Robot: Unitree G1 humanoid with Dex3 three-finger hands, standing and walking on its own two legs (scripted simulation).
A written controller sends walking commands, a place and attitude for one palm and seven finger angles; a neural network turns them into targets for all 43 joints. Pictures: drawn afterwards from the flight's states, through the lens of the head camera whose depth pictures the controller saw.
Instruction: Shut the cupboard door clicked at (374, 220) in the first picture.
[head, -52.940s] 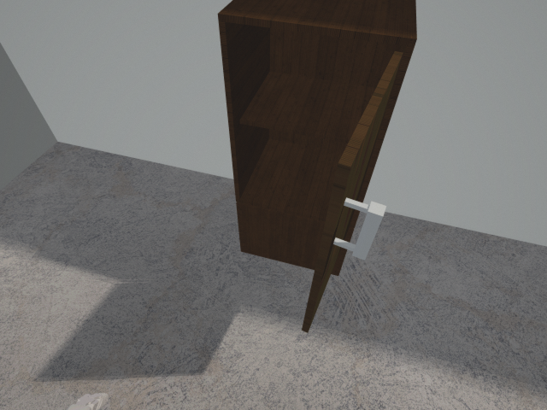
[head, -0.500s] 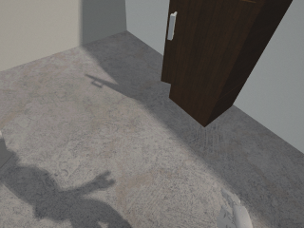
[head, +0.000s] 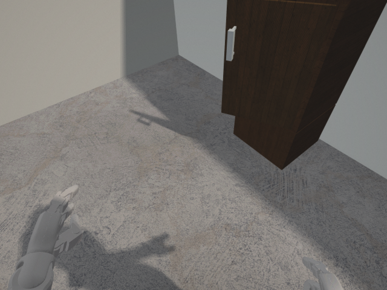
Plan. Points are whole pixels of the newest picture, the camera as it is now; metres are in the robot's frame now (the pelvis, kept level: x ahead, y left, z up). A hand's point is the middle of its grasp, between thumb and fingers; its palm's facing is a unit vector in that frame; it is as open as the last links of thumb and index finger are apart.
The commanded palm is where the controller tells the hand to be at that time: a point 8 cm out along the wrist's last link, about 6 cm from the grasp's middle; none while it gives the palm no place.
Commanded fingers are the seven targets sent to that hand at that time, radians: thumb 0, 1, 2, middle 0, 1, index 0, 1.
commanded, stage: let the arm hang, fingers relaxed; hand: left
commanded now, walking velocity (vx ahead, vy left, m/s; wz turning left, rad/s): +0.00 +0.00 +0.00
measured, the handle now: (232, 43) +1.08 -0.10 +0.02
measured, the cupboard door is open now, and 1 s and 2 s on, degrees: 28 28 28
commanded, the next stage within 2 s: look to check the result in 0.98 s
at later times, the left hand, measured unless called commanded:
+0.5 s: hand out of the picture -0.09 +0.18 -0.16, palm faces +0.00 -0.98 -0.20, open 7.3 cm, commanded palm none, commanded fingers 0.00 0.90 0.90 -0.20 -0.30 -0.20 -0.30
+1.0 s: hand out of the picture -0.02 +0.17 -0.17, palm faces +0.00 -0.99 -0.16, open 7.4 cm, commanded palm none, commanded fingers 0.00 0.90 0.90 -0.20 -0.30 -0.20 -0.30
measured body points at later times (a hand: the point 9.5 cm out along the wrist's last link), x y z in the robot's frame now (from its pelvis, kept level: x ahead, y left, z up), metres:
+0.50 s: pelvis -0.01 +0.00 +0.01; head +0.00 +0.01 +0.46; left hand -0.08 +0.23 -0.14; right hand -0.05 -0.21 -0.15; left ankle +0.03 +0.09 -0.73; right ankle -0.04 -0.12 -0.73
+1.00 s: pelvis -0.01 +0.01 +0.01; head -0.01 +0.01 +0.46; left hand -0.02 +0.22 -0.15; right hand -0.04 -0.20 -0.15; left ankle +0.03 +0.09 -0.73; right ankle -0.04 -0.12 -0.73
